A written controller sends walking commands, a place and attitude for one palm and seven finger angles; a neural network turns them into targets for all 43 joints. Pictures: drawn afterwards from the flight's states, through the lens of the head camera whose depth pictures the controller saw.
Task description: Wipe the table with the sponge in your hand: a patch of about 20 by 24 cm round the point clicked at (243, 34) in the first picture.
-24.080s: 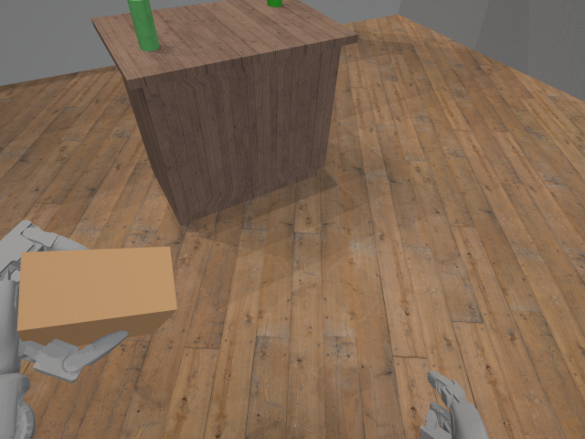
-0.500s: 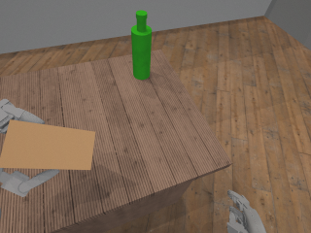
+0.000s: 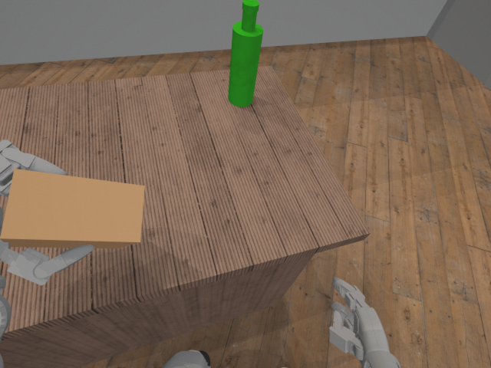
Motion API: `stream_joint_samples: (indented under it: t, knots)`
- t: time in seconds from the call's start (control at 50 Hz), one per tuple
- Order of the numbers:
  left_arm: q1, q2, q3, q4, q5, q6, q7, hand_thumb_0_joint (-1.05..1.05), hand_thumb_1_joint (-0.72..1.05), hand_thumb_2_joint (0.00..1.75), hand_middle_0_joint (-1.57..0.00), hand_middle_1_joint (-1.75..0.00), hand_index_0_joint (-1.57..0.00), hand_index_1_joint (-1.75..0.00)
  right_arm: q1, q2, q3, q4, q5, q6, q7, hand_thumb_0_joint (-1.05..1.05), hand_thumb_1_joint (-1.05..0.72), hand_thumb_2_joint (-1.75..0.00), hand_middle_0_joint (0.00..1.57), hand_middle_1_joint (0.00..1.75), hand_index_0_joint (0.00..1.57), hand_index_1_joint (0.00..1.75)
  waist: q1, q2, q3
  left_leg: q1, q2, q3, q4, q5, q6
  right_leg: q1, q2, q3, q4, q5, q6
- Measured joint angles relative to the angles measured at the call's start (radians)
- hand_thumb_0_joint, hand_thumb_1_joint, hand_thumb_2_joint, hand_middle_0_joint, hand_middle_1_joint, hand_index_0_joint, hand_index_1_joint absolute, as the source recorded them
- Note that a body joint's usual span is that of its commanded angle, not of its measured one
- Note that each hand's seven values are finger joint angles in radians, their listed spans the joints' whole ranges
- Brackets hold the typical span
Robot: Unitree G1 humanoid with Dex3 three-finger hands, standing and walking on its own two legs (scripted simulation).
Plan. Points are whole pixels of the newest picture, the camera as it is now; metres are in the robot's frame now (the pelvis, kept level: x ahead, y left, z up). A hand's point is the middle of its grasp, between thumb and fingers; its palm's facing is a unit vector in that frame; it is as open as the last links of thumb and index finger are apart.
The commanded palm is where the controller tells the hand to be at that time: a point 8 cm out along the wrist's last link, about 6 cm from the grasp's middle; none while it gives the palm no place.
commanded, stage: shuffle to correct the standing spot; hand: left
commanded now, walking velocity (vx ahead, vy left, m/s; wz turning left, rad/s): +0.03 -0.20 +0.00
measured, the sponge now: (94, 217) +0.25 +0.23 +0.13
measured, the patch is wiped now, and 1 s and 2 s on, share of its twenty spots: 0.00 0.00 0.00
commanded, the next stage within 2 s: come to a stop and stand still in 0.60 s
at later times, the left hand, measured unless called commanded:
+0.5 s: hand (117, 244) +0.21 +0.18 +0.16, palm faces +0.33 -0.88 -0.35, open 10.8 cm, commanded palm +0.15 +0.22 +0.18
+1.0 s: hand (136, 230) +0.23 +0.17 +0.16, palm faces +0.34 -0.86 -0.39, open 10.8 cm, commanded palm +0.17 +0.21 +0.18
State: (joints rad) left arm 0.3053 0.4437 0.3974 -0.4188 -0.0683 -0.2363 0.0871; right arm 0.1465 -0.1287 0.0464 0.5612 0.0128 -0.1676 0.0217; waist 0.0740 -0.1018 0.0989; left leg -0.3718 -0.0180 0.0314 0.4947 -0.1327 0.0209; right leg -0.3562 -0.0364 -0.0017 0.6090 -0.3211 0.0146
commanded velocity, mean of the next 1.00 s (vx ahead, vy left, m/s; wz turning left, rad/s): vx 0.05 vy -0.10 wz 0.00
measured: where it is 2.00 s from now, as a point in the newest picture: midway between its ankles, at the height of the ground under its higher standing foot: outside the picture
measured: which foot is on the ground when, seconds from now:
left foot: down 0.00-0.66, up 0.68-0.80, down 0.82-1.00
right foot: down 0.00-1.00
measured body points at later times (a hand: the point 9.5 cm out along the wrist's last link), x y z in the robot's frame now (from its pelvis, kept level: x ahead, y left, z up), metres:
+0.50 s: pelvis -0.02 -0.06 -0.01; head -0.01 -0.04 +0.44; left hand +0.18 +0.23 +0.18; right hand +0.10 -0.32 -0.09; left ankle +0.08 +0.10 -0.72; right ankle +0.04 -0.13 -0.73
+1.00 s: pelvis +0.01 -0.07 +0.00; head +0.02 -0.07 +0.45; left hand +0.21 +0.21 +0.18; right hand +0.20 -0.30 -0.07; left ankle +0.02 +0.07 -0.73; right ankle +0.04 -0.14 -0.73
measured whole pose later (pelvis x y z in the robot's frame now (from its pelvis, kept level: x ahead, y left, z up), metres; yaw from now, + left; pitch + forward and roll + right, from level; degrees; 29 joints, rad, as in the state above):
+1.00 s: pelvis +0.01 -0.07 +0.00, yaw +0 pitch -1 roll -1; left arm 0.46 0.38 0.33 -0.50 -0.07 -0.07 0.10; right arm 0.18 -0.22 0.04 0.57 0.03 -0.12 -0.05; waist 0.01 0.00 0.04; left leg -0.25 0.06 0.02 0.53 -0.26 -0.03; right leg -0.25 0.05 -0.13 0.47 -0.21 -0.08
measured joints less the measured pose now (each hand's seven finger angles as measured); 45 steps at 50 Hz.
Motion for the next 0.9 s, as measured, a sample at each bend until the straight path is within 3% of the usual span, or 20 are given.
stream_joint_samples:
  t: [0.1, 0.22, 0.34, 0.44, 0.5, 0.62, 0.68, 0.74, 0.78, 0.82, 0.9]
  knots:
    - [0.01, -0.023, -0.016, -0.076, -0.003, 0.037, -0.008, 0.0, -0.57, 1.02, -0.67, -1.31, -0.7, -1.29, -0.004, 0.004, 0.008, -0.039, 0.002, 0.014, 0.023, 0.02, -0.9, -0.9, 0.21, 0.3, 0.21, 0.3, -0.028, 0.022, 0.033, -0.025, 0.061, -0.001, 0.059, -0.021, -0.027, 0.009, 0.025, -0.054, -0.042, 0.122, -0.019]
    - [0.111, -0.011, -0.025, -0.21, -0.028, 0.043, -0.016, 0.0, -0.57, 1.02, -0.67, -1.31, -0.7, -1.28, 0.034, -0.045, -0.014, -0.02, -0.001, 0.046, -0.003, 0.02, -0.9, -0.9, 0.21, 0.3, 0.21, 0.3, -0.08, 0.022, 0.02, -0.07, 0.092, -0.023, 0.142, -0.166, -0.036, -0.008, 0.056, -0.075, -0.031, 0.116, -0.057]
    - [0.171, 0.015, 0.021, -0.196, -0.046, 0.062, 0.002, 0.0, -0.57, 1.02, -0.67, -1.31, -0.7, -1.28, 0.088, -0.095, -0.054, 0.014, 0.015, 0.076, -0.05, 0.02, -0.9, -0.9, 0.2, 0.3, 0.2, 0.3, -0.107, 0.05, -0.006, -0.059, 0.108, -0.036, 0.156, -0.142, -0.046, -0.001, 0.072, -0.084, 0.0, 0.093, -0.07]
    - [0.173, -0.012, 0.026, -0.14, -0.043, 0.1, 0.015, 0.0, -0.57, 1.02, -0.67, -1.31, -0.7, -1.28, 0.126, -0.109, -0.054, 0.033, 0.022, 0.076, -0.069, 0.02, -0.91, -0.9, 0.2, 0.3, 0.2, 0.3, -0.105, 0.059, -0.035, -0.056, 0.106, -0.042, 0.193, -0.263, -0.023, 0.008, 0.076, -0.087, 0.002, 0.087, -0.086]
    - [0.164, -0.04, 0.001, -0.119, -0.038, 0.119, 0.02, 0.0, -0.57, 1.02, -0.67, -1.31, -0.7, -1.28, 0.13, -0.108, -0.041, 0.048, 0.016, 0.069, -0.074, 0.02, -0.91, -0.9, 0.2, 0.3, 0.2, 0.3, -0.099, 0.053, -0.041, -0.035, 0.102, -0.044, 0.182, -0.246, -0.016, 0.021, 0.076, -0.083, 0.01, 0.078, -0.089]
    - [0.136, -0.058, -0.053, -0.104, -0.009, 0.143, 0.013, 0.0, -0.57, 1.02, -0.67, -1.31, -0.7, -1.28, 0.122, -0.075, -0.02, 0.03, 0.008, 0.065, -0.069, 0.02, -0.91, -0.9, 0.2, 0.3, 0.2, 0.3, -0.092, 0.068, -0.06, -0.017, 0.123, -0.056, 0.157, -0.196, -0.05, 0.04, 0.083, -0.112, 0.009, 0.028, -0.077]
    - [0.122, -0.04, -0.053, -0.118, -0.008, 0.148, 0.009, 0.0, -0.57, 1.02, -0.67, -1.31, -0.7, -1.28, 0.103, -0.062, -0.009, 0.021, 0.012, 0.066, -0.064, 0.02, -0.91, -0.9, 0.2, 0.3, 0.2, 0.3, -0.082, 0.075, -0.061, -0.054, 0.118, -0.07, 0.257, -0.294, -0.029, 0.041, 0.085, -0.129, 0.001, 0.077, -0.109]
    - [0.127, -0.047, -0.059, -0.128, -0.022, 0.158, 0.011, 0.0, -0.57, 1.02, -0.67, -1.31, -0.7, -1.28, 0.085, -0.055, 0.006, 0.048, 0.017, 0.069, -0.062, 0.02, -0.9, -0.9, 0.2, 0.3, 0.2, 0.3, -0.067, 0.057, -0.078, -0.06, 0.086, -0.04, 0.395, -0.277, -0.017, 0.053, 0.079, -0.118, -0.019, 0.067, -0.118]
    - [0.137, -0.053, -0.058, -0.128, -0.025, 0.159, 0.017, 0.0, -0.57, 1.02, -0.67, -1.31, -0.7, -1.28, 0.083, -0.053, 0.018, 0.05, 0.014, 0.068, -0.063, 0.02, -0.9, -0.9, 0.2, 0.3, 0.2, 0.3, -0.065, 0.044, -0.101, 0.002, 0.076, -0.009, 0.287, -0.236, -0.01, 0.054, 0.076, -0.112, -0.038, 0.071, -0.112]
    - [0.138, -0.063, -0.059, -0.121, -0.025, 0.149, 0.023, 0.0, -0.57, 1.02, -0.67, -1.31, -0.7, -1.28, 0.082, -0.068, 0.018, 0.034, 0.009, 0.053, -0.068, 0.02, -0.9, -0.9, 0.2, 0.3, 0.2, 0.3, -0.073, 0.069, -0.108, 0.081, 0.083, -0.01, 0.111, -0.17, -0.005, 0.047, 0.087, -0.128, -0.032, 0.065, -0.105]
    - [0.133, -0.065, -0.058, -0.065, -0.009, 0.157, 0.02, 0.0, -0.57, 1.02, -0.67, -1.31, -0.7, -1.28, 0.055, -0.065, 0.007, 0.029, 0.013, 0.06, -0.07, 0.02, -0.9, -0.9, 0.2, 0.3, 0.2, 0.3, -0.066, 0.069, -0.082, 0.112, 0.071, -0.004, 0.07, -0.142, -0.049, 0.079, 0.075, -0.12, -0.067, 0.072, -0.085]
